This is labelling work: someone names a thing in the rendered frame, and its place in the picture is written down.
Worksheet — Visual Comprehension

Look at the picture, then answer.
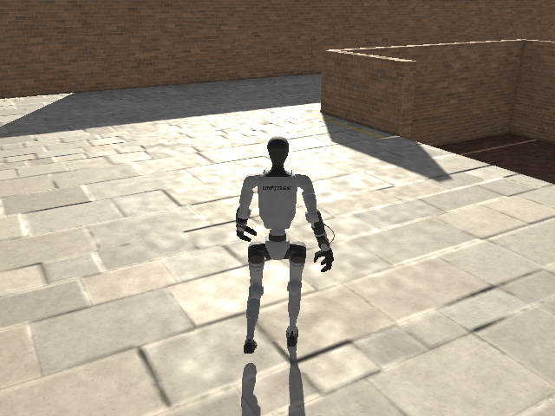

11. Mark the robot left shin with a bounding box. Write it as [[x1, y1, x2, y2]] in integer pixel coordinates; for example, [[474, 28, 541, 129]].
[[246, 284, 260, 342]]

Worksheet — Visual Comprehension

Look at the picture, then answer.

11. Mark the right robot forearm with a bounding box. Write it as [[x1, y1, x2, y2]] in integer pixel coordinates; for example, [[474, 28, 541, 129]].
[[311, 210, 330, 251]]

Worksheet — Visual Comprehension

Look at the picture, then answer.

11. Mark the right robot hand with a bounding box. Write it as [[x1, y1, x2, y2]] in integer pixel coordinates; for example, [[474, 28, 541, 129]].
[[314, 248, 334, 272]]

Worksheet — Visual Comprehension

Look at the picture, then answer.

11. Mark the robot right foot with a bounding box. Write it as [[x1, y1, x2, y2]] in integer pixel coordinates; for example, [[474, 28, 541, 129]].
[[286, 326, 298, 347]]

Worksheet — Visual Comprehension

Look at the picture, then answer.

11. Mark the left robot hand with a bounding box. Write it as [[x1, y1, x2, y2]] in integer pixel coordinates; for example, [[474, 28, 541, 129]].
[[236, 226, 257, 242]]

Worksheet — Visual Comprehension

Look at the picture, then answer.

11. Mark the robot right upper arm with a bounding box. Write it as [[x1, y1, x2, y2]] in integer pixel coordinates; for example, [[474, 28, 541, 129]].
[[296, 174, 319, 224]]

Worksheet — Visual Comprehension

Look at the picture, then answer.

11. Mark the robot left upper arm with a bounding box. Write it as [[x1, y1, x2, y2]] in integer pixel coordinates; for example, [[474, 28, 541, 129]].
[[238, 173, 260, 219]]

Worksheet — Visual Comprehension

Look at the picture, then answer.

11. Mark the left robot forearm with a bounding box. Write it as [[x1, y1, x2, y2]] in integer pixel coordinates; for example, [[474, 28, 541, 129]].
[[236, 208, 248, 231]]

